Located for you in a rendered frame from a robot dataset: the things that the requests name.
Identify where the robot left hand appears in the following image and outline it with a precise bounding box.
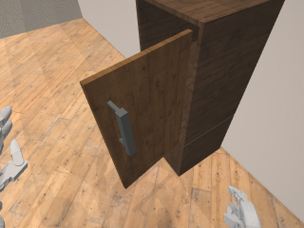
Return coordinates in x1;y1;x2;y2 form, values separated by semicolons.
0;105;29;193

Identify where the cupboard door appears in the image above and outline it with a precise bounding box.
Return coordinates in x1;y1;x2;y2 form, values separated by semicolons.
79;28;193;189

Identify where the handle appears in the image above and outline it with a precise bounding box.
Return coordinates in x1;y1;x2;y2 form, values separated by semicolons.
107;101;136;157

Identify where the robot right hand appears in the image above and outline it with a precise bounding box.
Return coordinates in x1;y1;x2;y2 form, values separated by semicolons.
223;185;262;228

